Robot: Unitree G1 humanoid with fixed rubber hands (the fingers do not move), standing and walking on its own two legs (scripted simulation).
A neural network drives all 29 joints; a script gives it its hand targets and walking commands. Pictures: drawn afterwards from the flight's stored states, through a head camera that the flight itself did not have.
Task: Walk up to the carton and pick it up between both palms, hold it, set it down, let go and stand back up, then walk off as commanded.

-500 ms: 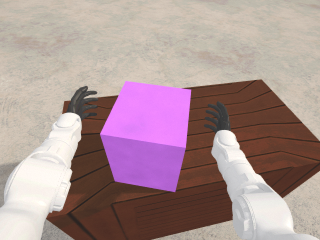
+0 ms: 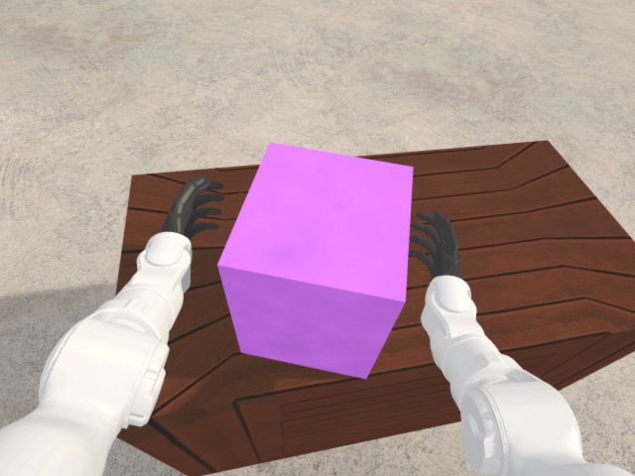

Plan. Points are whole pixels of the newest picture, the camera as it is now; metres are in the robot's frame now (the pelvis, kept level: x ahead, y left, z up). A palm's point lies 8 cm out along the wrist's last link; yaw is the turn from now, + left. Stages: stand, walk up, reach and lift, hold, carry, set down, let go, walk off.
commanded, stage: reach and lift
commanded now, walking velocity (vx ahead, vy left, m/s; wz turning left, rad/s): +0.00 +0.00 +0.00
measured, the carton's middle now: (320, 266) +0.40 -0.07 +0.00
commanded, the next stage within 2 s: none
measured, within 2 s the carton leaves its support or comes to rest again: leaves its support in 1.80 s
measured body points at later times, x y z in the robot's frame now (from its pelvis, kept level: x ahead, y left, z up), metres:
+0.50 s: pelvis +0.00 +0.00 +0.00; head +0.05 +0.00 +0.45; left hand +0.45 +0.07 +0.05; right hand +0.36 -0.23 +0.02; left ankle +0.00 +0.09 -0.73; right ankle +0.01 -0.17 -0.73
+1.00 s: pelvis -0.01 +0.00 +0.00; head +0.05 +0.01 +0.44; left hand +0.45 +0.07 +0.05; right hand +0.36 -0.22 +0.02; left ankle +0.00 +0.09 -0.73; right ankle +0.01 -0.17 -0.73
